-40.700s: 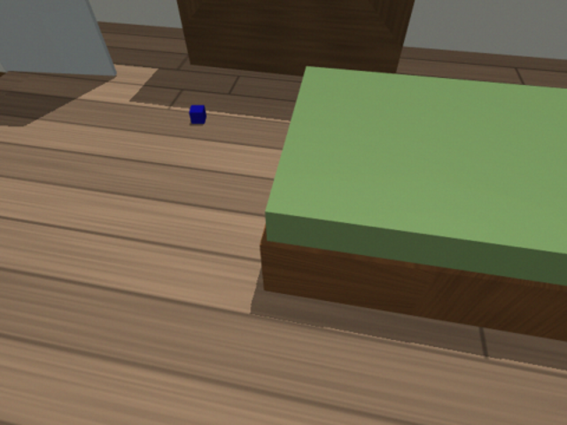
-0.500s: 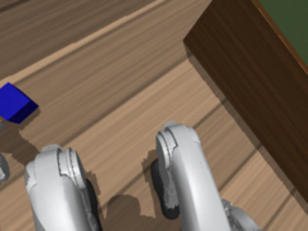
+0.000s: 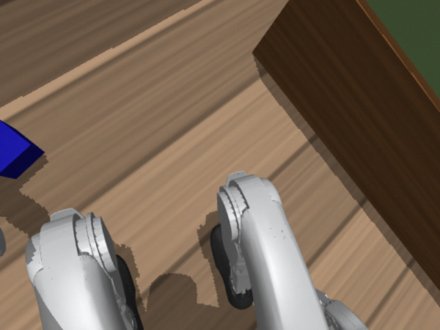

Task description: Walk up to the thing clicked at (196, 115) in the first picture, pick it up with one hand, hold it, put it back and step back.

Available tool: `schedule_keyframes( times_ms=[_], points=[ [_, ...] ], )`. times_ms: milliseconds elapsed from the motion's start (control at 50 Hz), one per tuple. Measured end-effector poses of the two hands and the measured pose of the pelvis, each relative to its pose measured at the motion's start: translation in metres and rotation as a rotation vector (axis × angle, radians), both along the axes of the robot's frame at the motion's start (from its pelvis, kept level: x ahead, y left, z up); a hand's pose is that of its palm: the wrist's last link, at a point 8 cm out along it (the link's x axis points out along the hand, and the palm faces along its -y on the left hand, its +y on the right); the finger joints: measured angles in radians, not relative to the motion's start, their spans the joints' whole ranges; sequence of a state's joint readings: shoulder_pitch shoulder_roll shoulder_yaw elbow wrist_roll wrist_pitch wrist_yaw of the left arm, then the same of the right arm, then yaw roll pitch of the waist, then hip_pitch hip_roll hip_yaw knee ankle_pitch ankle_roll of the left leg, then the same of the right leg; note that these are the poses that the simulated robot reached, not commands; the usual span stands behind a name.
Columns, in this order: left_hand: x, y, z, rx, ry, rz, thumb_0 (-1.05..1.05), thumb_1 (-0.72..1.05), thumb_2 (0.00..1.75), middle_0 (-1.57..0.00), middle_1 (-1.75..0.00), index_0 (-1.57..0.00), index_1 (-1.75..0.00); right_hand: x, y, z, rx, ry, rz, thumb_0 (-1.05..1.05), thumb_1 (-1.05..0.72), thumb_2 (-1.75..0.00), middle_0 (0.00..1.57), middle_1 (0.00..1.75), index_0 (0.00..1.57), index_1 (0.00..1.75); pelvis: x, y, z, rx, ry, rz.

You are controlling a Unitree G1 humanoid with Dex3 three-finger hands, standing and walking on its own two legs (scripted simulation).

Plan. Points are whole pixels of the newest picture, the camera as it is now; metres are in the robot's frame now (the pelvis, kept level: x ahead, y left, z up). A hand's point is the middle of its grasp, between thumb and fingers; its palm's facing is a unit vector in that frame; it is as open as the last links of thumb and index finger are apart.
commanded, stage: rise first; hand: left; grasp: from above
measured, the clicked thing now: (7, 150) +0.45 +0.34 -0.28
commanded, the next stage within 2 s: approach in 0.28 s
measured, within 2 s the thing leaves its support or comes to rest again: neither
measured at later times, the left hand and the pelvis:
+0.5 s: hand out of the picture +0.41 +0.37 -0.17, palm faces -0.23 -0.31 -0.92, open 14.0 cm; pelvis +0.00 +0.00 +0.00, yaw +1 degrees
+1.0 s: hand out of the picture +0.45 +0.32 -0.17, palm faces -0.30 -0.32 -0.90, open 14.3 cm; pelvis -0.01 +0.00 +0.00, yaw -1 degrees
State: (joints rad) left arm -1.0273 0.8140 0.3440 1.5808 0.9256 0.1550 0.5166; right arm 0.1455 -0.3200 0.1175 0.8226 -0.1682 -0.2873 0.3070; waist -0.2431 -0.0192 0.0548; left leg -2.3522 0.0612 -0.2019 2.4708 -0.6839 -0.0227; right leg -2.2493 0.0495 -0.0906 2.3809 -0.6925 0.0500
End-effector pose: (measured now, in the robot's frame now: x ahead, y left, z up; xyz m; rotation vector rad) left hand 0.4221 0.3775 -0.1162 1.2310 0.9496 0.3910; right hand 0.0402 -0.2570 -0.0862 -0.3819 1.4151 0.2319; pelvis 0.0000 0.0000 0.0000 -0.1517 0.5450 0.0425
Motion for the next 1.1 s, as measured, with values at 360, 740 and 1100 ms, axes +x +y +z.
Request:
schedule_keyframes(
  times_ms=[360, 740, 1100],
  points=[
    [-0.009, 0.004, 0.005, -0.001, 0.0, -0.007, 0.0, -0.52, 0.94, -0.14, -1.07, -0.15, -1.05, 0.009, 0.001, 0.003, 0.0, -0.047, 0.021, 0.0, -0.93, -0.91, 0.19, 0.3, 0.19, 0.3, -0.002, 0.002, 0.0, -0.006, -0.005, 0.004],
    [0.043, -0.052, 0.015, -0.007, -0.043, -0.061, -0.01, -0.59, 1.02, -0.12, -1.06, -0.1, -1.07, -0.018, -0.004, 0.012, -0.007, -0.01, -0.014, 0.0, -0.93, -0.91, 0.19, 0.3, 0.19, 0.3, -0.003, -0.002, 0.002, 0.002, 0.009, -0.001],
    [0.014, -0.042, -0.012, 0.0, 0.065, -0.021, 0.0, -0.59, 1.0, -0.11, -1.05, -0.1, -1.05, -0.059, 0.002, 0.016, 0.011, 0.075, -0.046, 0.0, -0.92, -0.9, 0.19, 0.3, 0.19, 0.3, -0.008, -0.003, 0.001, 0.006, -0.02, -0.014]
  ],
)
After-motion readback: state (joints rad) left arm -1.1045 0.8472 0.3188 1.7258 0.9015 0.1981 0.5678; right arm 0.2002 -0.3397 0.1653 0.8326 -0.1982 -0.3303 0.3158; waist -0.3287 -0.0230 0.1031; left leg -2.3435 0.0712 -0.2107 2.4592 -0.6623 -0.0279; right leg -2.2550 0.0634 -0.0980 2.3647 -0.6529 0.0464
